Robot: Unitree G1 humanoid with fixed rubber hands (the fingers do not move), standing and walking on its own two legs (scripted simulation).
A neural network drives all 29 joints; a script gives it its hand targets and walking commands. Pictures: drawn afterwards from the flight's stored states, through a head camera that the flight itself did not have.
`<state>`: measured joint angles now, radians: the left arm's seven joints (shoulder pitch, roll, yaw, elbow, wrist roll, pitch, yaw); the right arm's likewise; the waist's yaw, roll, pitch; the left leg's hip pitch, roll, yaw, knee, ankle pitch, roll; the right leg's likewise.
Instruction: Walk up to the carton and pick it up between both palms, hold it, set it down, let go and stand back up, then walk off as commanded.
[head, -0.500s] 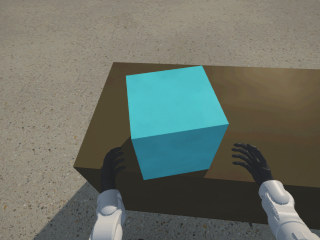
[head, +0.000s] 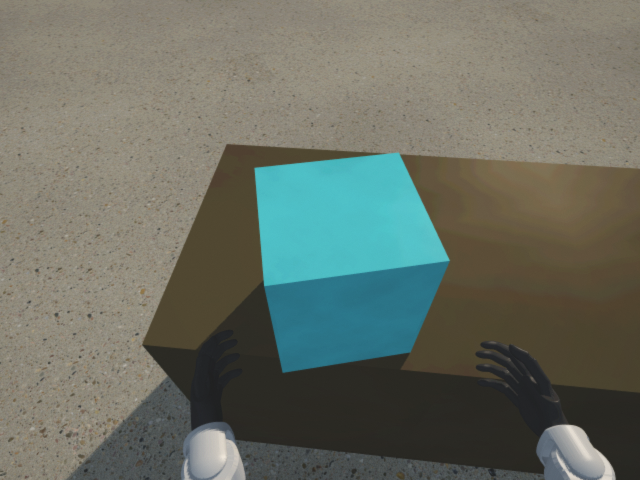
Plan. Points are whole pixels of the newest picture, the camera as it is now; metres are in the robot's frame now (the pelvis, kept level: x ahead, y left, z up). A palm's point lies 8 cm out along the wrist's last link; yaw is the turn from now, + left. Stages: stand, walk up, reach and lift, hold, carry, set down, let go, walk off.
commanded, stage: set down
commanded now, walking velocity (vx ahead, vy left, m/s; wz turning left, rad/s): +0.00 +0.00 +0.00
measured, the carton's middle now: (338, 267) +0.43 +0.05 +0.00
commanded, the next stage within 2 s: none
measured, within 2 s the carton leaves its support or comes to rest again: neither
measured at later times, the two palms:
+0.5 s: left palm (208, 422) +0.19 +0.18 -0.01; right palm (560, 451) +0.22 -0.24 -0.04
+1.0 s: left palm (198, 425) +0.19 +0.20 -0.02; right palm (557, 462) +0.21 -0.23 -0.05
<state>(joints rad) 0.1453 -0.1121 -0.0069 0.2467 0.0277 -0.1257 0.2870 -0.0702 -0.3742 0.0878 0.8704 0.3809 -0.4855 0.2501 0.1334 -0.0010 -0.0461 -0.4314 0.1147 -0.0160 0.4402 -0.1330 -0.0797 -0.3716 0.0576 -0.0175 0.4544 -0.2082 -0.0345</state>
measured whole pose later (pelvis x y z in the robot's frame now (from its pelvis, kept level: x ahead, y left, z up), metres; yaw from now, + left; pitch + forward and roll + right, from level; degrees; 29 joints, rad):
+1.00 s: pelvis +0.02 +0.00 +0.00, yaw +1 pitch +3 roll +0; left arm 0.26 0.01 -0.01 0.22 0.03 -0.04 0.18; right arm 0.16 -0.35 0.09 0.73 0.29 -0.39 0.18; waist 0.10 -0.03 -0.01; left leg -0.30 0.10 -0.01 0.42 -0.16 -0.08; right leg -0.25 0.04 -0.02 0.45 -0.25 -0.04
